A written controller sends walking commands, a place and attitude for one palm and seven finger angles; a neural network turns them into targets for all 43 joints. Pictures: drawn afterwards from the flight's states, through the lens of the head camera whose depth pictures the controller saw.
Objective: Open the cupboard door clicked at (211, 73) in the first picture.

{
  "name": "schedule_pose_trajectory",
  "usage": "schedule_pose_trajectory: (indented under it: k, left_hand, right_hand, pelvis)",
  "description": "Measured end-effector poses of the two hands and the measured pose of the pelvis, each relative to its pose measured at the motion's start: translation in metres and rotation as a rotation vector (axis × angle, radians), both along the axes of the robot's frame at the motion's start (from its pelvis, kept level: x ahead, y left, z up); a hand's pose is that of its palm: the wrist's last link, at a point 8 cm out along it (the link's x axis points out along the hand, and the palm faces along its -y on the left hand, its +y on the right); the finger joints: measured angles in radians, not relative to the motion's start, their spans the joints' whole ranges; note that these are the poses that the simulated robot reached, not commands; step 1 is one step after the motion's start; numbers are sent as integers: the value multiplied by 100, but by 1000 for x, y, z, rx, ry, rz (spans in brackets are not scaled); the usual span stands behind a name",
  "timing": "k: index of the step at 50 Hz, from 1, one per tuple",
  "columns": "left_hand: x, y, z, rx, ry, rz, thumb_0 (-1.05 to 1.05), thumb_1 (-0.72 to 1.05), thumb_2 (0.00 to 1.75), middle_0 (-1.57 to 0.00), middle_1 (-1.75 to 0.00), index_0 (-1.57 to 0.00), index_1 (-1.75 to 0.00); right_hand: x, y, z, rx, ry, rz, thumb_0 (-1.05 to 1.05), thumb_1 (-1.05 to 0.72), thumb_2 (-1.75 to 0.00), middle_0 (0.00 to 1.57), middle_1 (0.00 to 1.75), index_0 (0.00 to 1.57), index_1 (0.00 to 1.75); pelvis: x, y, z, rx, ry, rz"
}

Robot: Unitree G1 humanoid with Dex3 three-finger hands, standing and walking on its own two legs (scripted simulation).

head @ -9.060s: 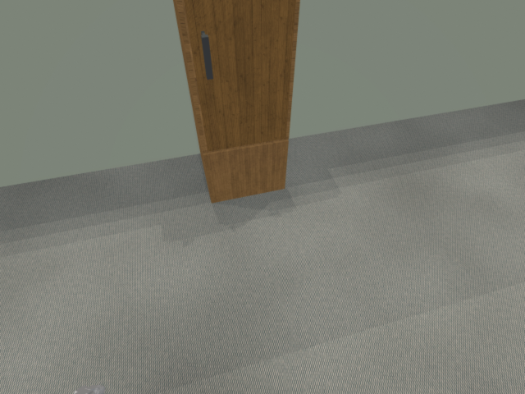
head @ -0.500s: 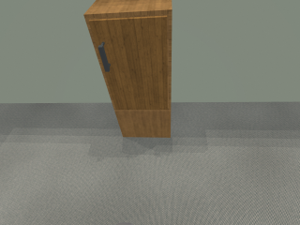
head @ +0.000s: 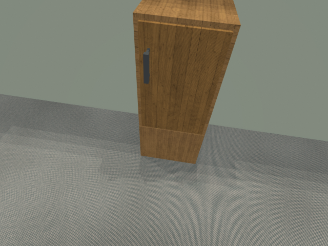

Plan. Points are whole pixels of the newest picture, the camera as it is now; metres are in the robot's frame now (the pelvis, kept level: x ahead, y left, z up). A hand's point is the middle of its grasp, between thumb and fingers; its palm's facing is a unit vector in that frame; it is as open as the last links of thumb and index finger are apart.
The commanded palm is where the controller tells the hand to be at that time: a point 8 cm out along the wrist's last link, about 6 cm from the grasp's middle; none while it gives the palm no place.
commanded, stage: take the last steps up to it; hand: left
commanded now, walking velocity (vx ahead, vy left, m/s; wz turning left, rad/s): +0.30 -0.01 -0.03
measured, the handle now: (147, 66) +0.79 +0.15 +0.01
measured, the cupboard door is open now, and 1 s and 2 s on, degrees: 0 0 0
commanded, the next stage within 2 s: come to a stop and stand still in 0.40 s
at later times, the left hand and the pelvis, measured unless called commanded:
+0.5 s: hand (130, 190) +0.32 +0.14 -0.17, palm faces -0.04 -0.98 -0.19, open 7.3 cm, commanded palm none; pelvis +0.19 -0.03 -0.02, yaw +0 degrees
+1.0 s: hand (104, 207) +0.26 +0.21 -0.19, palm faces +0.05 -0.98 -0.20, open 7.3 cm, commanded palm none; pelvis +0.23 +0.01 +0.00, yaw -1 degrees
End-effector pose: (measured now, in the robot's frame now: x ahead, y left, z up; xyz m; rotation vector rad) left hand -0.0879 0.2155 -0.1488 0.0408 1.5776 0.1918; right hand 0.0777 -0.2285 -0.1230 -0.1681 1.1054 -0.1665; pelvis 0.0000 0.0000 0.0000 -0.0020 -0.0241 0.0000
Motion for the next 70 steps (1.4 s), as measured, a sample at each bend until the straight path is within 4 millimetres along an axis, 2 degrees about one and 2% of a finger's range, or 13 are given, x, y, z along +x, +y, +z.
schedule_pose_trajectory:
  k: [7, 14, 19, 22, 24, 27, 34, 39, 43, 48, 54, 63, 70]
  left_hand:
    - [158, 27, 7, 37, -294, -69, 0, 91, 90, -20, -30, -20, -30]
    - [292, 19, 18, 51, -445, -170, 0, 91, 90, -20, -30, -20, -30]
    - [373, -6, 16, 51, -495, -250, 0, 91, 90, -20, -30, -20, -30]
    - [400, -20, 9, 58, -529, -249, 0, 91, 90, -20, -30, -20, -30]
    - [400, -26, 9, 54, -509, -226, 0, 91, 90, -20, -30, -20, -30]
    - [385, -29, 11, 58, -433, -182, 0, 91, 90, -20, -30, -20, -30]
    - [366, -2, 19, 125, -306, -132, -2, 95, 90, -21, -30, -21, -30]
    - [355, 16, 7, 111, -256, -88, -1, 93, 90, -21, -30, -20, -30]
    - [350, 32, -11, 86, -228, -63, 0, 92, 90, -21, -30, -20, -30]
    - [344, 42, -9, 74, -206, -71, 0, 91, 90, -20, -30, -20, -30]
    - [331, 42, 1, 71, -188, -100, 0, 91, 90, -20, -30, -20, -30]
    - [320, 5, 9, 107, -225, -155, 0, 91, 90, -20, -30, -20, -30]
    - [303, -35, 14, 75, -209, -148, 0, 91, 90, -20, -30, -20, -30]
  right_hand:
    - [-41, 6, -5, -9, 206, -59, -2, -95, -90, 20, 30, 20, 29]
    - [-77, 26, -14, 59, 424, -153, 0, -92, -90, 19, 30, 20, 29]
    - [-78, 33, -21, 117, 557, -214, 0, -91, -90, 20, 30, 20, 29]
    - [-59, 26, -29, 144, 605, -225, 0, -91, -90, 20, 30, 20, 29]
    - [-32, 17, -32, 141, 582, -215, 0, -91, -90, 20, 30, 20, 29]
    - [26, 1, -33, 120, 487, -172, 1, -91, -90, 20, 30, 20, 29]
    - [163, -16, -30, 70, 231, -80, 0, -92, -90, 19, 30, 19, 29]
    - [226, -17, -23, 9, 128, -34, 1, -94, -90, 19, 30, 20, 29]
    - [254, -6, -16, -34, 62, 0, 0, -93, -90, 19, 30, 19, 29]
    - [257, 10, -2, -44, 43, 25, 0, -92, -90, 19, 30, 20, 29]
    - [237, 14, 2, -12, 42, -7, 0, -91, -90, 20, 30, 20, 30]
    - [158, -25, -27, 52, 154, -107, 0, -91, -90, 20, 30, 20, 30]
    - [95, -42, -34, 70, 293, -136, 0, -91, -90, 19, 30, 20, 29]
  pelvis:
    - [44, 11, 5, 11, 4, 8]
    - [98, 6, -1, 16, 4, 2]
    - [145, -10, -12, 7, 4, -11]
    - [173, -23, -22, 11, -3, -7]
    - [185, -27, -19, 7, -9, -1]
    - [202, -29, -10, 4, -5, 0]
    - [229, -23, -1, 6, 10, -10]
    - [239, -6, -6, -2, -7, -9]
    - [242, 9, -15, -13, -11, -8]
    - [235, 14, -7, -21, 0, -20]
    - [224, 10, 1, -25, 24, -36]
    - [203, -21, -5, 14, 14, -37]
    - [203, -39, -1, 5, 0, -44]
